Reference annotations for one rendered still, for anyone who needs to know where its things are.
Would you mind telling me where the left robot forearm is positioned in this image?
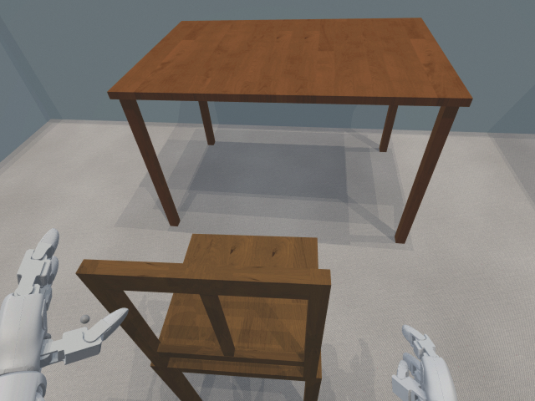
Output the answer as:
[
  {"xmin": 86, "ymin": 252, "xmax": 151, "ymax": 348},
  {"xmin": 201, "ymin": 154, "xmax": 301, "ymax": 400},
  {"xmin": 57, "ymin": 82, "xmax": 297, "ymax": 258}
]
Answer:
[{"xmin": 0, "ymin": 371, "xmax": 47, "ymax": 401}]

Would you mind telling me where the left robot hand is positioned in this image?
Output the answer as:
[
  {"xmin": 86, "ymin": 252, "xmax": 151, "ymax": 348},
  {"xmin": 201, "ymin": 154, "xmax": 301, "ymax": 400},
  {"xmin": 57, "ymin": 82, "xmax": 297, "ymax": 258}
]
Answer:
[{"xmin": 0, "ymin": 228, "xmax": 129, "ymax": 376}]

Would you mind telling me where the chair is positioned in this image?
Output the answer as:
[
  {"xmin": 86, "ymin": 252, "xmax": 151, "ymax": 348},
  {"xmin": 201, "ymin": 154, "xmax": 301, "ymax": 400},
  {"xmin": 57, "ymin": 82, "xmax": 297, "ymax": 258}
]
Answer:
[{"xmin": 75, "ymin": 234, "xmax": 331, "ymax": 401}]

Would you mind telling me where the table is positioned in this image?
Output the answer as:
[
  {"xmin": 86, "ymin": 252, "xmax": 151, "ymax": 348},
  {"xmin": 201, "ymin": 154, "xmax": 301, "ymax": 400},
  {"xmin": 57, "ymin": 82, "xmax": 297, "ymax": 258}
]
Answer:
[{"xmin": 107, "ymin": 18, "xmax": 473, "ymax": 244}]

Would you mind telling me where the right robot hand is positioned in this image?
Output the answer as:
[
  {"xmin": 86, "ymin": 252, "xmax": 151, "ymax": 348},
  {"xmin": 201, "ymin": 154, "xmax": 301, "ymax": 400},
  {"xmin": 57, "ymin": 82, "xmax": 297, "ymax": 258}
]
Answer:
[{"xmin": 392, "ymin": 325, "xmax": 457, "ymax": 401}]

